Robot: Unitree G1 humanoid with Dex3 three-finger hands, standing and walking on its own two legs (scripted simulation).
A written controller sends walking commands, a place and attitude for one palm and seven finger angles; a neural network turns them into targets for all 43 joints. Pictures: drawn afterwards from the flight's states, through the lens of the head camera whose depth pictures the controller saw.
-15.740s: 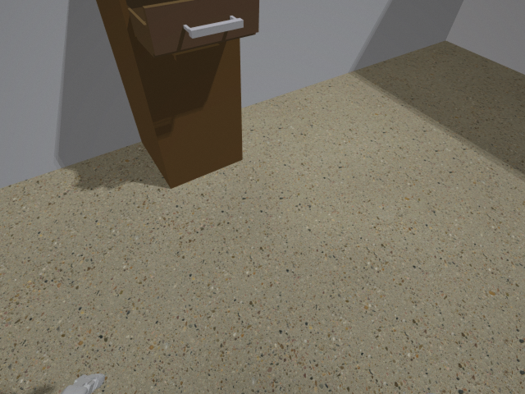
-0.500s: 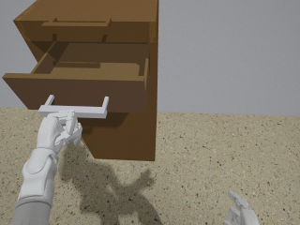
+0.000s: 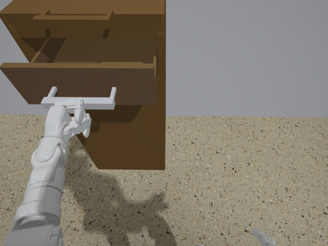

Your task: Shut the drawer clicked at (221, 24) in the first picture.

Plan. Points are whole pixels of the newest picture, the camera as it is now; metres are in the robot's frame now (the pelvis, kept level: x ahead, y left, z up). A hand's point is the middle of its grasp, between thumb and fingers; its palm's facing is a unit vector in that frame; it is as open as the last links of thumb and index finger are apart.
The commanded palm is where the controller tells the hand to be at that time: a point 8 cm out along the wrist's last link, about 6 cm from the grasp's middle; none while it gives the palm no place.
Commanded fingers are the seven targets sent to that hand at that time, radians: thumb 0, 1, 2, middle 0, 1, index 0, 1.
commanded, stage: push the drawer shut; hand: left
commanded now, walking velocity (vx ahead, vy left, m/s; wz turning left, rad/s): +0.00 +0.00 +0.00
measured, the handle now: (81, 97) +0.47 +0.24 +0.09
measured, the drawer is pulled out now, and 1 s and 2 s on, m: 0.13 0.02 0.00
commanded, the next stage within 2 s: pull the fist back off the drawer in 1.44 s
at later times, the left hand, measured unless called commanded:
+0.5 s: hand (89, 104) +0.44 +0.21 +0.09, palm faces +0.02 -1.00 -0.01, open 3.3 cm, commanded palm +0.42 +0.25 +0.09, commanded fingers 0.00 0.90 0.90 -1.40 -1.60 -1.40 -1.60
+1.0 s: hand (95, 89) +0.49 +0.21 +0.09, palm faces +0.02 -1.00 -0.01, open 3.4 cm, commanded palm +0.48 +0.26 +0.09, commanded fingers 0.00 0.90 0.90 -1.40 -1.60 -1.40 -1.60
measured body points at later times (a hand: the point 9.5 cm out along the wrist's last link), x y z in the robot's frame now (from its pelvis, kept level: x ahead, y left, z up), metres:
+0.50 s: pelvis +0.00 +0.01 +0.00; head +0.07 +0.01 +0.44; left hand +0.43 +0.26 +0.09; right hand +0.06 -0.25 -0.12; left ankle -0.02 +0.12 -0.72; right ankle +0.03 -0.11 -0.72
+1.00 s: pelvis +0.00 +0.01 -0.01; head +0.10 +0.02 +0.43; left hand +0.49 +0.26 +0.10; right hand +0.01 -0.26 -0.13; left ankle -0.02 +0.12 -0.72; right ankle +0.03 -0.11 -0.72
